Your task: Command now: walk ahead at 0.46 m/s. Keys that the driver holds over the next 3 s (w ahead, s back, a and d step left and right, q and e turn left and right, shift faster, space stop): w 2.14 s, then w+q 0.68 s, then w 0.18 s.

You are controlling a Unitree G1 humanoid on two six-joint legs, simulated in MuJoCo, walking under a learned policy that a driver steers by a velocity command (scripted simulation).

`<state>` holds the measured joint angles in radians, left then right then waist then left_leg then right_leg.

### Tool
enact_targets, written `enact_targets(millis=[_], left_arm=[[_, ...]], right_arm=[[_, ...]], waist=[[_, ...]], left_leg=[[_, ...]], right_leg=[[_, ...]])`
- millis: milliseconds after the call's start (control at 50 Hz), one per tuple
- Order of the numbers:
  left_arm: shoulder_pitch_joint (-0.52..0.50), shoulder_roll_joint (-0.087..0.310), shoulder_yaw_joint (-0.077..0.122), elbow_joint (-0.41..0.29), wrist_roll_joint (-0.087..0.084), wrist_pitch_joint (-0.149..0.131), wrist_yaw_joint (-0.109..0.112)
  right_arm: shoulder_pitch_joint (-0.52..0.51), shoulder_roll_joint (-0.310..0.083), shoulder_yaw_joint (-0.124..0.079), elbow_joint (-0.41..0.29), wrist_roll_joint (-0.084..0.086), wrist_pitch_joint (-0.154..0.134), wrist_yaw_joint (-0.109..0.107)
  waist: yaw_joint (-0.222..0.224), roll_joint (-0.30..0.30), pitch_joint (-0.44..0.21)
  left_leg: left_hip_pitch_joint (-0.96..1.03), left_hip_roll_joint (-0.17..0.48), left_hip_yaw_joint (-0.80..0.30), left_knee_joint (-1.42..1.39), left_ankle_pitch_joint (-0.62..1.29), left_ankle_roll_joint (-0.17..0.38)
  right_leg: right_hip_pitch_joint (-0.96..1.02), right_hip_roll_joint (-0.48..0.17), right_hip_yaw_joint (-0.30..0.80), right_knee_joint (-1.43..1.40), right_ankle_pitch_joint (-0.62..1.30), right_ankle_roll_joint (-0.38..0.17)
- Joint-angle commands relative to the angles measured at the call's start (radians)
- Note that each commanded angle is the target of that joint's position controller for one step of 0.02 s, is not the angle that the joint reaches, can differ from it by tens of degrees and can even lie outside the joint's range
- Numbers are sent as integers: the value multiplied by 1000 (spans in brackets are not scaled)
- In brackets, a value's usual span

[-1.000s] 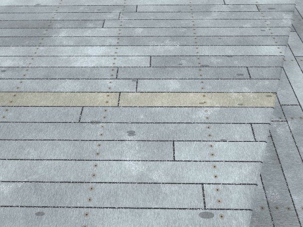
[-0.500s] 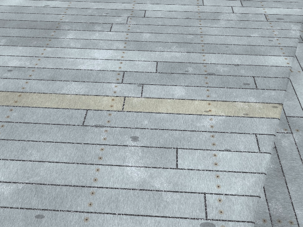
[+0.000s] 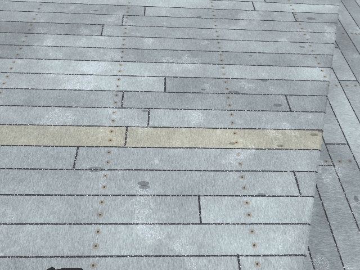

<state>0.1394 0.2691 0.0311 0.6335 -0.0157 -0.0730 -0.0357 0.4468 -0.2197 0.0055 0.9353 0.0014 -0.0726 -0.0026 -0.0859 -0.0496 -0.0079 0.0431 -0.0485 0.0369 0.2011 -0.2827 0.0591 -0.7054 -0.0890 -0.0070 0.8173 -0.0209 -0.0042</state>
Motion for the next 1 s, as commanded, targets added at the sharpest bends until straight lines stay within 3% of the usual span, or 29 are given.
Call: enact_targets(millis=[20, 60, 100, 140, 160, 180, 200, 220, 240, 260, 280, 320, 360, 400, 480, 580, 640, 660, 680, 700, 720, 740, 760, 780, 800, 820, 880, 940, 1000], left_arm=[[-211, 14, -6, -131, -8, -25, -18], [-241, 25, 0, -143, -12, -30, -27], [-224, 51, 11, -146, -11, -35, -33], [-110, 102, 35, -118, -4, -32, -25], [46, 136, 54, -73, -6, -29, -15], [234, 171, 67, -24, 1, -21, 3], [318, 276, 85, 1, 23, -18, 10], [360, 180, 68, 16, 25, -13, 14], [264, 144, 55, 21, 15, -14, 19], [174, 122, 46, 20, 8, -15, 19], [121, 100, 38, 22, 14, -21, 11], [71, 72, 31, 33, 25, -35, -2], [73, 83, 35, 61, 16, -50, -8], [96, 107, 40, 89, 19, -55, -3], [163, 137, 44, 124, 10, -42, 15], [263, 173, 54, 178, -7, -13, 23], [260, 189, 61, 195, -9, 8, 33], [245, 196, 63, 195, -7, 14, 35], [226, 191, 60, 193, -5, 21, 37], [229, 154, 45, 180, 9, 21, 41], [335, 51, 11, 150, 15, 1, 35], [334, 51, 7, 166, 9, -22, 30], [251, 147, 33, 147, -20, -35, 23], [171, 150, 33, 121, -27, -41, 23], [115, 136, 33, 115, -6, -37, 29], [142, 125, 37, 115, 1, -27, 31], [188, 83, 32, 139, 5, 5, 37], [85, 72, 28, 106, 16, 9, 42], [-13, 50, 21, 85, 13, -2, 33]], right_arm=[[44, -193, -40, -35, 5, -5, -9], [57, -199, -43, -24, 10, -2, -8], [44, -213, -48, -22, 12, 2, -9], [28, -245, -61, -28, 5, 10, -14], [5, -248, -63, -34, -1, 20, -15], [-11, -230, -55, -57, -13, 18, -16], [132, -66, -12, -83, -31, -2, -1], [130, -123, -18, -55, 4, -34, 14], [-25, -209, -47, -105, 40, -47, 18], [-117, -207, -45, -139, 40, -53, 14], [-152, -189, -45, -143, 25, -49, 8], [-87, -157, -46, -128, 15, -23, 6], [-68, -124, -41, -131, 9, -1, 3], [-145, -129, -42, -164, -2, 4, -3], [-318, -105, -32, -216, -5, -13, 8], [-472, -112, -30, -273, 12, -26, 33], [-467, -140, -43, -290, 11, -33, 47], [-419, -156, -51, -282, 9, -36, 48], [-304, -186, -71, -250, 7, -37, 44], [-128, -245, -97, -205, 1, -36, 35], [-4, -352, -124, -189, -19, -28, 28], [44, -298, -113, -176, -2, -20, 29], [-13, -236, -92, -185, 2, -17, 26], [-92, -211, -84, -202, 2, -14, 23], [-161, -177, -74, -207, -6, -13, 25], [-200, -161, -69, -213, -14, -19, 26], [-213, -156, -73, -197, -9, -38, 29], [-168, -184, -83, -166, -6, -40, 18], [-135, -197, -86, -147, 3, -30, 9]], waist=[[-27, 114, 135], [-19, 121, 143], [22, 141, 114], [101, 184, 9], [190, 179, -87], [269, 154, -212], [178, -148, -401], [216, -154, -507], [205, -89, -268], [168, -2, -132], [128, 64, -55], [55, 7, -30], [29, -13, -8], [40, 1, 38], [102, 14, 64], [165, 9, 79], [139, -11, 58], [108, -25, 28], [44, -18, -43], [-24, 14, -175], [-12, 218, -344], [-30, 321, -420], [-33, 234, -282], [-8, 171, -168], [22, 91, -71], [69, 144, -48], [112, 135, -26], [94, 95, 12], [60, 102, 28]], left_leg=[[-51, 242, -122, -90, 389, 129], [-2, 265, -113, -68, 447, 121], [56, 283, -100, -2, 646, 105], [110, 281, -91, 162, 980, 85], [69, 252, -61, 348, 1076, 65], [-157, 225, -65, 599, 878, 42], [-565, 28, -61, 1021, 61, -18], [-702, -27, -215, 1182, -286, -16], [-792, 44, -192, 1212, -223, -8], [-782, 98, -149, 1161, -117, -4], [-742, 135, -126, 1110, -53, -9], [-623, 182, -135, 1042, 4, -21], [-611, 194, -120, 989, 31, -41], [-669, 207, -113, 898, 111, -65], [-667, 184, -72, 577, 354, -70], [-689, 147, -61, 380, 361, -52], [-653, 121, -57, 316, 246, -15], [-576, 98, -37, 299, 210, 2], [-415, 65, -5, 269, 208, 28], [-142, 118, -51, 305, 248, 71], [288, 378, -467, 302, 144, 223], [376, 449, -775, 141, 20, 280], [282, 419, -670, 116, -70, 230], [131, 384, -532, 98, -30, 200], [-30, 331, -424, 57, 53, 173], [-128, 313, -371, 26, 124, 174], [-244, 267, -253, -45, 238, 186], [-222, 265, -188, -69, 347, 190], [-193, 236, -123, -78, 344, 157]], right_leg=[[-21, 42, -55, -174, 87, -7], [9, 56, -44, -240, 84, -28], [74, 81, -46, -278, 44, -63], [236, 133, -68, -275, -24, -106], [442, 153, -86, -312, 10, -137], [785, 39, 30, -263, 27, -185], [1207, -258, 501, -259, -67, -349], [1229, -331, 822, -465, -262, -400], [1048, -277, 663, -515, -317, -328], [853, -239, 510, -550, -251, -290], [697, -195, 405, -587, -145, -268], [530, -131, 285, -651, -77, -259], [452, -116, 212, -686, -13, -271], [416, -106, 158, -712, 15, -271], [448, -60, 73, -710, 39, -222], [631, -125, 97, -655, -5, -203], [733, -166, 121, -573, 84, -174], [745, -160, 113, -514, 203, -161], [731, -118, 76, -375, 355, -137], [616, -63, 31, -148, 322, -103], [203, 79, -36, 259, -13, -23], [15, 152, 90, 442, -542, -12], [-91, 90, 135, 530, -507, -27], [-103, 34, 94, 508, -413, -36], [-64, -5, 73, 437, -335, -40], [4, -37, 84, 384, -280, -35], [85, -51, 71, 320, -214, -7], [10, -59, 68, 161, -90, 17], [27, -39, 47, -44, 56, 13]])
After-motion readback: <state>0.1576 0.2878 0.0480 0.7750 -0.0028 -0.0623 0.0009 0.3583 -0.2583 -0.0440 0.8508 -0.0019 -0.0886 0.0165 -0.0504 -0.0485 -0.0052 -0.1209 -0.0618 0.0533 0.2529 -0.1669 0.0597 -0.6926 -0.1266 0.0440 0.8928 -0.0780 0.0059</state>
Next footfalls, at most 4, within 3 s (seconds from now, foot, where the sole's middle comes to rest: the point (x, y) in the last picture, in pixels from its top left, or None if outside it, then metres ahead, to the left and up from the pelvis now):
0.18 right None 0.31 -0.12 -0.78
0.70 left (129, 247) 0.59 0.13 -0.78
1.24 right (186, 179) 0.89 -0.12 -0.78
1.78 left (131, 129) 1.19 0.12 -0.78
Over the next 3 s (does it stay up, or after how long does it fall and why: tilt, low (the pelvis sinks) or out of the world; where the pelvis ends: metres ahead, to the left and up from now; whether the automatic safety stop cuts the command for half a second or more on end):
stays up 1.65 0.09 -0.01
